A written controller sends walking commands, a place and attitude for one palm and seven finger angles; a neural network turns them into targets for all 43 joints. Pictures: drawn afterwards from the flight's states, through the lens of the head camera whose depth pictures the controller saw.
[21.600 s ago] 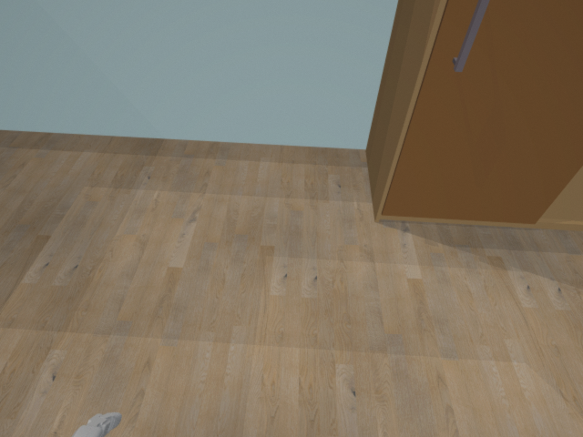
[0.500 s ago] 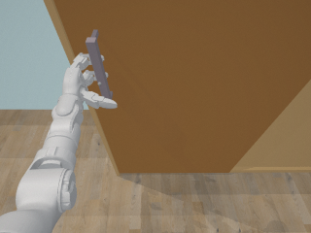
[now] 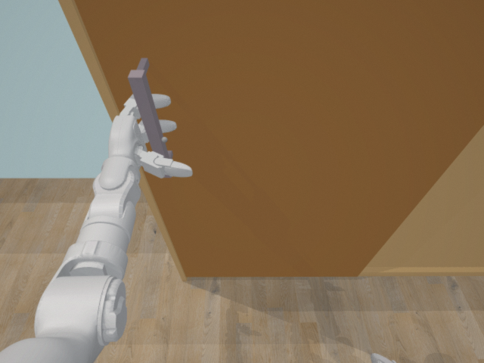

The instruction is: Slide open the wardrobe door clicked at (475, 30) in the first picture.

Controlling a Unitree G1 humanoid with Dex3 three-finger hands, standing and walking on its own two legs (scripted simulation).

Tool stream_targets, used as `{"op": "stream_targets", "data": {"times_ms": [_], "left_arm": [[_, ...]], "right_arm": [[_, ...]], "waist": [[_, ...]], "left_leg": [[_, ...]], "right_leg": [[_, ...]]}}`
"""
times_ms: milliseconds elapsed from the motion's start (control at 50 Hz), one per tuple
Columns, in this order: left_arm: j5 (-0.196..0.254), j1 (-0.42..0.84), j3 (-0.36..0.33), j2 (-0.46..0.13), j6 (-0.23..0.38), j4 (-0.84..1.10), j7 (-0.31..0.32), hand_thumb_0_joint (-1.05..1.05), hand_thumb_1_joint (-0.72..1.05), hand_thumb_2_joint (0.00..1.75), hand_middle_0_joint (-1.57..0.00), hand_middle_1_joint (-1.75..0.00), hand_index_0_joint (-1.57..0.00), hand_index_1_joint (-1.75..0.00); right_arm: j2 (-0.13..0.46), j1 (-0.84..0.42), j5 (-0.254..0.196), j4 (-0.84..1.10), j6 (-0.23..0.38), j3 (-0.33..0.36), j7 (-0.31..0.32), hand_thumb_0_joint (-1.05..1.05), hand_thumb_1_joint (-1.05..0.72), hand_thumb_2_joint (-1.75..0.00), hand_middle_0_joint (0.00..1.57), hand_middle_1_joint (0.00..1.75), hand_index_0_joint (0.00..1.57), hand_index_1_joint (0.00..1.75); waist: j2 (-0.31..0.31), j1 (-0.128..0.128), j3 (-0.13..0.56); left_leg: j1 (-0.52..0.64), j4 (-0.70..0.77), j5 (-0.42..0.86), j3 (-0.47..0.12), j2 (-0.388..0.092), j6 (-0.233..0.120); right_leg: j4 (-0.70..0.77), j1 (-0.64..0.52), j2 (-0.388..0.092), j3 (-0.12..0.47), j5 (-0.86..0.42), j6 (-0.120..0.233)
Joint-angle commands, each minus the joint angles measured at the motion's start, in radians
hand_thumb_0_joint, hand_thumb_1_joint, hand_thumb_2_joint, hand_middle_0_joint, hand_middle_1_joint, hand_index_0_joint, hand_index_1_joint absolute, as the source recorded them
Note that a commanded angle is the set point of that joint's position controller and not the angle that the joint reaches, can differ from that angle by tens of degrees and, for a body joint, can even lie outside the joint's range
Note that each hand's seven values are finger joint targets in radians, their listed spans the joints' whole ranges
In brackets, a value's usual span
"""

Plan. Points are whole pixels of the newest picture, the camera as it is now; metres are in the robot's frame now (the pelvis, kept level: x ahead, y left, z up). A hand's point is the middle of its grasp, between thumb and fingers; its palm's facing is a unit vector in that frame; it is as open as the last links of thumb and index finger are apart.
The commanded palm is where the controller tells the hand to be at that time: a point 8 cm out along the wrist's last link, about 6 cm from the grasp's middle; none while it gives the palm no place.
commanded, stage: slide the fingers in behind the handle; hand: left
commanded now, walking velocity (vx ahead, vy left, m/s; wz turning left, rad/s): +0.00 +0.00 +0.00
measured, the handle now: (156, 124) +0.50 +0.15 +0.13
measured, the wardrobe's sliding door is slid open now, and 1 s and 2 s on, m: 0.00 0.00 0.00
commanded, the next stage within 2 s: grip the handle and tug to test in 0.78 s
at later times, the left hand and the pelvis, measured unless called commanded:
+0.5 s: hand (166, 140) +0.45 +0.12 +0.13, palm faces -0.02 -1.00 -0.01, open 14.1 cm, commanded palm +0.42 +0.17 +0.13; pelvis -0.01 +0.00 +0.00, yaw +1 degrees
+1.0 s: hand (167, 139) +0.45 +0.12 +0.13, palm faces -0.02 -1.00 -0.01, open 13.8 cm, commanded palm +0.42 +0.17 +0.13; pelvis +0.00 +0.01 +0.00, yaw +0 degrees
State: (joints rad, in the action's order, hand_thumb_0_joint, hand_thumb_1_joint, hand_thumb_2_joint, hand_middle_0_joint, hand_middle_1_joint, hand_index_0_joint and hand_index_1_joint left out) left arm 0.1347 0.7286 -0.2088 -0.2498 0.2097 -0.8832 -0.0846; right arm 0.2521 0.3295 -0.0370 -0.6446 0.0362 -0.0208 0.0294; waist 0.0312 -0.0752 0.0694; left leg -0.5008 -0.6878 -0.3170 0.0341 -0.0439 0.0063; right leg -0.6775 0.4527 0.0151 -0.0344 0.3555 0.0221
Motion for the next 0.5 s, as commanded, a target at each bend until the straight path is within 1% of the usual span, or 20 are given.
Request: {"op": "stream_targets", "data": {"times_ms": [0, 20, 60, 80, 100, 120, 140, 160, 180, 200, 240, 260, 300, 320, 340, 380, 420, 440, 460, 480], "left_arm": [[0.012, 0.474, -0.024, -0.197, 0.072, 0.246, -0.007, 0.00, -0.50, 0.30, -0.30, -1.20, -0.30, -1.20], [0.013, 0.464, -0.025, -0.199, 0.071, 0.246, -0.014, 0.00, -0.50, 0.30, -0.30, -1.20, -0.30, -1.20], [0.027, 0.485, 0.019, -0.142, 0.066, 0.257, -0.025, 0.00, -0.50, 0.30, -0.30, -1.20, -0.30, -1.20], [0.029, 0.480, 0.024, -0.140, 0.066, 0.250, -0.027, 0.00, -0.50, 0.30, -0.30, -1.20, -0.30, -1.20], [0.030, 0.489, 0.024, -0.142, 0.066, 0.258, -0.028, 0.00, -0.50, 0.30, -0.30, -1.20, -0.30, -1.20], [0.031, 0.476, 0.015, -0.146, 0.060, 0.238, -0.025, 0.00, -0.50, 0.30, -0.30, -1.20, -0.30, -1.20], [0.030, 0.484, 0.018, -0.146, 0.055, 0.220, -0.023, 0.00, -0.50, 0.30, -0.30, -1.20, -0.30, -1.20], [0.031, 0.503, 0.042, -0.115, 0.053, 0.221, -0.020, 0.00, -0.50, 0.30, -0.30, -1.20, -0.30, -1.20], [0.030, 0.490, 0.024, -0.129, 0.054, 0.212, -0.011, 0.00, -0.50, 0.30, -0.30, -1.20, -0.30, -1.20], [0.028, 0.506, 0.029, -0.126, 0.058, 0.225, -0.005, 0.00, -0.50, 0.30, -0.30, -1.20, -0.30, -1.20], [0.015, 0.481, 0.048, -0.100, 0.062, 0.222, 0.004, 0.00, -0.50, 0.30, -0.30, -1.20, -0.30, -1.20], [0.013, 0.497, 0.053, -0.099, 0.065, 0.220, 0.005, 0.00, -0.50, 0.30, -0.30, -1.20, -0.30, -1.20], [0.011, 0.506, 0.058, -0.098, 0.070, 0.207, 0.007, 0.00, -0.50, 0.30, -0.30, -1.20, -0.30, -1.20], [0.008, 0.544, 0.065, -0.098, 0.075, 0.217, 0.007, 0.00, -0.50, 0.30, -0.30, -1.20, -0.30, -1.20], [0.008, 0.524, 0.061, -0.094, 0.073, 0.188, 0.007, 0.00, -0.50, 0.30, -0.30, -1.20, -0.30, -1.20], [0.009, 0.530, 0.040, -0.125, 0.073, 0.176, 0.007, 0.00, -0.50, 0.30, -0.30, -1.20, -0.30, -1.20], [0.012, 0.568, 0.042, -0.123, 0.075, 0.169, 0.001, 0.00, -0.50, 0.30, -0.30, -1.20, -0.30, -1.20], [0.012, 0.562, 0.014, -0.151, 0.075, 0.144, 0.003, 0.00, -0.50, 0.30, -0.30, -1.20, -0.30, -1.20], [0.010, 0.576, 0.027, -0.142, 0.081, 0.158, 0.000, 0.00, -0.50, 0.30, -0.30, -1.20, -0.30, -1.20], [0.011, 0.550, 0.022, -0.141, 0.084, 0.154, 0.002, 0.00, -0.50, 0.30, -0.30, -1.20, -0.30, -1.20]], "right_arm": [[0.132, 0.026, 0.001, 0.100, 0.031, 0.053, 0.014, 0.00, -0.90, -0.90, 0.20, 0.30, 0.20, 0.30], [0.133, 0.024, 0.000, 0.099, 0.031, 0.055, 0.016, 0.00, -0.90, -0.90, 0.20, 0.30, 0.20, 0.30], [0.128, 0.017, -0.003, 0.099, 0.033, 0.054, 0.016, 0.00, -0.90, -0.90, 0.20, 0.30, 0.20, 0.30], [0.130, 0.022, -0.003, 0.097, 0.034, 0.054, 0.018, 0.00, -0.90, -0.90, 0.20, 0.30, 0.20, 0.30], [0.130, 0.018, -0.005, 0.092, 0.035, 0.055, 0.018, 0.00, -0.90, -0.90, 0.20, 0.30, 0.20, 0.30], [0.131, 0.020, -0.004, 0.090, 0.034, 0.055, 0.018, 0.00, -0.90, -0.90, 0.20, 0.30, 0.20, 0.30], [0.131, 0.020, -0.004, 0.085, 0.033, 0.052, 0.019, 0.00, -0.90, -0.90, 0.20, 0.30, 0.20, 0.30], [0.129, 0.021, -0.004, 0.083, 0.034, 0.053, 0.017, 0.00, -0.90, -0.90, 0.20, 0.30, 0.20, 0.30], [0.131, 0.025, -0.001, 0.083, 0.035, 0.054, 0.017, 0.00, -0.90, -0.90, 0.20, 0.30, 0.20, 0.30], [0.130, 0.020, -0.002, 0.081, 0.037, 0.053, 0.015, 0.00, -0.90, -0.90, 0.20, 0.30, 0.20, 0.30], [0.127, 0.021, 0.002, 0.084, 0.041, 0.054, 0.010, 0.00, -0.90, -0.90, 0.20, 0.30, 0.20, 0.30], [0.129, 0.025, 0.001, 0.079, 0.041, 0.054, 0.009, 0.00, -0.90, -0.90, 0.20, 0.30, 0.20, 0.30], [0.131, 0.026, 0.002, 0.076, 0.040, 0.055, 0.008, 0.00, -0.90, -0.90, 0.20, 0.30, 0.20, 0.30], [0.132, 0.027, 0.001, 0.073, 0.041, 0.056, 0.009, 0.00, -0.90, -0.90, 0.20, 0.30, 0.20, 0.30], [0.131, 0.028, 0.002, 0.072, 0.042, 0.056, 0.009, 0.00, -0.90, -0.90, 0.20, 0.30, 0.20, 0.30], [0.136, 0.035, 0.004, 0.068, 0.038, 0.055, 0.011, 0.00, -0.90, -0.90, 0.20, 0.30, 0.20, 0.30], [0.133, 0.030, 0.002, 0.067, 0.040, 0.052, 0.013, 0.00, -0.90, -0.90, 0.20, 0.30, 0.20, 0.30], [0.135, 0.032, 0.003, 0.064, 0.040, 0.052, 0.015, 0.00, -0.90, -0.90, 0.20, 0.30, 0.20, 0.30], [0.134, 0.032, 0.002, 0.066, 0.039, 0.051, 0.015, 0.00, -0.90, -0.90, 0.20, 0.30, 0.20, 0.30], [0.134, 0.034, 0.003, 0.068, 0.039, 0.053, 0.014, 0.00, -0.90, -0.90, 0.20, 0.30, 0.20, 0.30]], "waist": [[-0.060, -0.005, 0.336], [-0.041, -0.002, 0.344], [-0.022, -0.014, 0.336], [-0.036, -0.014, 0.332], [-0.009, -0.015, 0.339], [-0.030, -0.011, 0.331], [-0.025, -0.015, 0.310], [-0.044, -0.025, 0.300], [-0.045, -0.013, 0.303], [-0.033, -0.018, 0.310], [-0.019, -0.010, 0.324], [-0.041, -0.019, 0.323], [-0.044, -0.020, 0.313], [-0.041, -0.032, 0.315], [-0.045, -0.024, 0.310], [-0.057, -0.025, 0.318], [-0.054, -0.032, 0.311], [-0.058, -0.023, 0.306], [-0.042, -0.026, 0.321], [-0.032, -0.018, 0.328]], "left_leg": [[0.198, 0.050, 0.239, -0.011, 0.047, -0.047], [0.206, 0.050, 0.238, -0.008, 0.049, -0.046], [0.228, 0.051, 0.229, -0.010, 0.048, -0.045], [0.226, 0.050, 0.232, -0.015, 0.048, -0.046], [0.235, 0.051, 0.234, -0.014, 0.048, -0.045], [0.229, 0.052, 0.224, -0.016, 0.048, -0.045], [0.221, 0.056, 0.210, -0.018, 0.047, -0.043], [0.220, 0.058, 0.203, -0.021, 0.047, -0.044], [0.215, 0.058, 0.208, -0.022, 0.047, -0.044], [0.223, 0.060, 0.205, -0.023, 0.048, -0.044], [0.235, 0.058, 0.218, -0.024, 0.048, -0.042], [0.235, 0.056, 0.209, -0.027, 0.046, -0.043], [0.224, 0.057, 0.194, -0.030, 0.046, -0.043], [0.236, 0.056, 0.200, -0.032, 0.044, -0.043], [0.231, 0.056, 0.192, -0.033, 0.046, -0.042], [0.219, 0.054, 0.191, -0.030, 0.046, -0.045], [0.216, 0.057, 0.172, -0.032, 0.047, -0.044], [0.203, 0.060, 0.164, -0.033, 0.047, -0.043], [0.213, 0.060, 0.171, -0.033, 0.047, -0.042], [0.220, 0.056, 0.189, -0.034, 0.046, -0.042]], "right_leg": [[0.090, -0.113, 0.013, 0.016, -0.412, -0.014], [0.092, -0.115, 0.013, 0.021, -0.413, -0.013], [0.098, -0.091, 0.014, 0.015, -0.399, -0.012], [0.099, -0.095, 0.015, 0.012, -0.390, -0.010], [0.099, -0.088, 0.014, 0.015, -0.394, -0.010], [0.102, -0.085, 0.015, 0.013, -0.385, -0.011], [0.105, -0.072, 0.014, 0.012, -0.366, -0.011], [0.107, -0.062, 0.014, 0.008, -0.356, -0.012], [0.105, -0.072, 0.013, 0.006, -0.350, -0.010], [0.104, -0.064, 0.013, 0.008, -0.348, -0.011], [0.097, -0.056, 0.014, 0.004, -0.350, -0.008], [0.098, -0.049, 0.015, 0.003, -0.341, -0.010], [0.100, -0.047, 0.014, 0.005, -0.324, -0.010], [0.097, -0.036, 0.015, 0.004, -0.327, -0.009], [0.100, -0.033, 0.015, 0.004, -0.317, -0.008], [0.100, -0.049, 0.013, 0.007, -0.321, -0.010], [0.103, -0.035, 0.013, 0.008, -0.305, -0.011], [0.102, -0.041, 0.013, 0.008, -0.294, -0.010], [0.099, -0.043, 0.013, 0.008, -0.299, -0.008], [0.094, -0.047, 0.013, 0.005, -0.307, -0.005]]}}
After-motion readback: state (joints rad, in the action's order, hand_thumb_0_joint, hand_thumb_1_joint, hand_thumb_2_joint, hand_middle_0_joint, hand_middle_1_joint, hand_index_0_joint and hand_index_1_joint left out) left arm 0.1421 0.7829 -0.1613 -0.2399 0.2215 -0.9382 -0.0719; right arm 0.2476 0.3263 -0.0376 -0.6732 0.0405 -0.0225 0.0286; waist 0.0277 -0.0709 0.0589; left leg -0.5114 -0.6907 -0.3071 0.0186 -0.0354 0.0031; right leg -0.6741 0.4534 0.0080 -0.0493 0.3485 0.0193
